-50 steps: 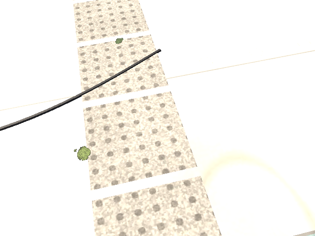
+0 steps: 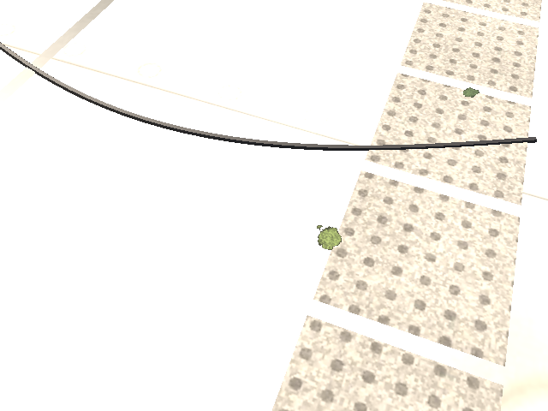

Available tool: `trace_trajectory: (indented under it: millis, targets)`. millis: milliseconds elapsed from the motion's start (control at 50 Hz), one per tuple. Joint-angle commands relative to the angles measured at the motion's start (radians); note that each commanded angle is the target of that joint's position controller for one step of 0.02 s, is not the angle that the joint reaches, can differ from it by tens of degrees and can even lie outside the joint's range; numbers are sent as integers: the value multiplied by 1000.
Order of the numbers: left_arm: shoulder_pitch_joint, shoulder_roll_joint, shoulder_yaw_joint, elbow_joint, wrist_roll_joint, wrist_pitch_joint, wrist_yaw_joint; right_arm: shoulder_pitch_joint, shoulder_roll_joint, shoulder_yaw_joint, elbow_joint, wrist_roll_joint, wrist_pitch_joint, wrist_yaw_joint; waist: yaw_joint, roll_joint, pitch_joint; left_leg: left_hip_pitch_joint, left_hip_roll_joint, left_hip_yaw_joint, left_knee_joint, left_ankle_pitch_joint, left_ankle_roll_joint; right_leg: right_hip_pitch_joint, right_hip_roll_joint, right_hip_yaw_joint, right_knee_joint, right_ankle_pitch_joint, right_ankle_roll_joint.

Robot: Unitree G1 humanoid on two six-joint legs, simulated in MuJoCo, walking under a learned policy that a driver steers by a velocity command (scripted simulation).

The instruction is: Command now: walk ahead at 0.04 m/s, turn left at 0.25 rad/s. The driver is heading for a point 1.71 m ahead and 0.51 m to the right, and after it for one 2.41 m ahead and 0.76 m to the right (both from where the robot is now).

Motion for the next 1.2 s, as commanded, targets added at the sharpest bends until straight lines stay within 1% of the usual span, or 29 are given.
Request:
trace_trajectory:
  millis: [20,60,80,120,180,260,380,420,460,480,500,520,540,580,600,680,780,860,920,960,980,1000,1020,1040,1060,1080,1100,1140,1200]
  targets:
    - [-51,121,21,-88,3,-12,10,72,-175,-40,-59,-31,-43,-1,-73,225,-160,192,359,-405,-230,345,293,-236,30,82,351,-263,34]
    - [-38,134,36,-61,-7,-15,3,99,-173,-40,-7,-3,-62,-2,-75,195,-107,227,267,-367,-302,-181,208,-340,23,93,407,-133,18]
    - [-47,139,39,-59,-7,-16,1,88,-160,-33,3,6,-68,-6,-76,211,-55,220,260,-378,-340,-262,193,-384,17,101,399,-59,16]
    - [-45,122,36,-49,-18,-35,-8,95,-139,-22,13,-1,-80,-15,-68,200,-20,217,244,-364,-386,-260,186,-402,20,99,389,55,6]
    - [-51,96,30,-37,-16,-64,-16,101,-130,-22,20,-4,-104,-19,-66,161,-24,246,231,-307,-406,-151,183,-399,18,98,274,159,-3]
    - [-81,64,12,-41,-16,-81,-26,116,-161,-34,41,5,-117,-12,-79,158,-18,200,234,-258,-414,-92,191,-314,27,87,82,212,3]
    - [-115,79,0,-63,-27,-98,-46,160,-188,-43,84,22,-116,4,-90,142,14,138,267,-252,-378,-104,199,-207,39,76,-50,192,-36]
    - [-69,87,0,-53,-29,-105,-50,152,-184,-41,93,25,-112,7,-52,133,7,113,266,-241,-339,-85,180,-108,48,62,-103,211,-64]
    - [81,117,18,-3,-28,-107,-40,153,-148,-26,100,15,-108,8,21,108,-50,34,206,-185,-185,28,138,121,84,37,-141,189,-91]
    - [218,177,38,22,-25,-110,-30,146,-91,-5,90,1,-110,8,80,-1,-138,-61,121,-92,93,66,85,308,-31,187,-192,138,-138]
    - [297,302,63,28,-9,-107,-32,175,-31,13,32,1,-131,2,68,-287,-218,-376,-28,11,464,-203,2,524,-261,644,-338,-83,-290]
    - [293,222,42,26,-10,-114,-40,150,-120,-9,36,20,-145,-2,83,-189,-202,-493,-17,-107,634,-296,-7,503,-288,809,-426,-267,-330]
    - [229,170,23,16,-11,-117,-41,118,-160,-21,32,38,-152,3,58,-137,-104,-561,40,-117,681,-212,11,441,-271,700,-426,-266,-300]
    - [150,115,6,-1,0,-114,-40,81,-136,-17,41,21,-154,6,25,-57,-36,-542,105,-88,625,-53,18,329,-184,511,-439,-64,-258]
    - [131,101,-1,-6,8,-115,-38,79,-125,-19,44,14,-150,8,7,-63,-28,-494,126,-87,587,4,14,278,-150,438,-457,38,-242]
    - [148,108,0,8,-4,-124,-30,65,-82,-12,43,4,-131,10,-10,-43,-25,-472,128,-50,486,129,-30,232,-106,283,-498,346,-253]
    - [206,126,1,42,-10,-109,-12,-103,-31,10,-5,8,-146,22,39,-34,9,-418,99,-6,164,339,-44,220,-62,158,-516,470,-221]
    - [281,139,4,82,-17,-92,-7,-222,-25,16,-40,17,-159,48,72,-21,45,-406,69,6,20,377,-22,301,-107,158,-498,478,-226]
    - [290,151,11,99,-21,-76,-1,-244,-45,10,-56,18,-166,65,45,-34,38,-391,49,3,-33,293,21,401,-148,161,-431,614,-211]
    - [273,178,20,97,-17,-67,5,-158,-88,-9,-36,13,-163,62,-15,-69,-41,-244,-2,37,-33,209,58,440,-144,151,-303,929,-193]
    - [253,178,19,93,-14,-59,8,-24,-126,-29,1,13,-160,53,-92,-68,-131,-62,-31,64,-58,224,90,418,-113,121,-142,1062,-173]
    - [244,162,9,78,-5,-57,11,143,-168,-46,43,9,-155,39,-168,-53,-251,238,39,-1,-26,261,135,256,-78,105,79,956,-144]
    - [344,46,-26,44,12,-73,4,266,-270,-68,62,-16,-151,29,-135,162,-425,661,314,-415,2,204,272,-133,69,74,475,434,-84]
    - [373,33,-37,63,-6,-96,-6,282,-210,-53,78,0,-151,33,-130,277,-526,753,424,-771,-168,56,362,-331,177,197,680,-189,-65]
    - [259,136,-9,37,-37,-113,-15,214,-147,-34,75,10,-147,29,-142,188,-343,622,376,-642,-210,-20,301,-431,105,226,735,-156,-73]
    - [173,141,-8,8,-49,-122,-18,145,-122,-25,70,11,-144,25,-117,125,-213,458,333,-489,-238,20,263,-436,52,188,692,-64,-80]
    - [132,123,-10,0,-35,-124,-16,90,-102,-18,73,5,-146,29,-80,56,-125,307,288,-393,-277,109,242,-409,12,163,621,5,-74]
    - [168,99,-6,14,-18,-105,-15,39,-76,-10,72,-10,-155,33,-18,92,-85,148,232,-289,-344,202,230,-302,-31,165,543,83,-56]
    - [167,58,-16,10,-8,-79,-8,41,-102,-18,105,2,-175,34,7,97,-50,51,219,-196,-406,280,250,-292,-50,144,449,131,-18]
Keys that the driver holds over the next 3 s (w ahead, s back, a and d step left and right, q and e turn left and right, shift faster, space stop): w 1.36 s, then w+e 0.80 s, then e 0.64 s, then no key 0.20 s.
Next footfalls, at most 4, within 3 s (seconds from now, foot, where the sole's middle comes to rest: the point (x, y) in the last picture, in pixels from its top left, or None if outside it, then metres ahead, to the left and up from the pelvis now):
0.48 right None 0.21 -0.14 -0.77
1.00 left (249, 369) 0.55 0.08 -0.77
1.52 right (340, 270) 0.84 -0.16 -0.77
2.02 left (286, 186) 1.14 0.00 -0.77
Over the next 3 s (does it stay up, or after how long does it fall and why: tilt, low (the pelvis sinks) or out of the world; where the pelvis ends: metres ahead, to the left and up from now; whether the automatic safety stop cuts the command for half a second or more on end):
stays up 1.22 -0.17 0.00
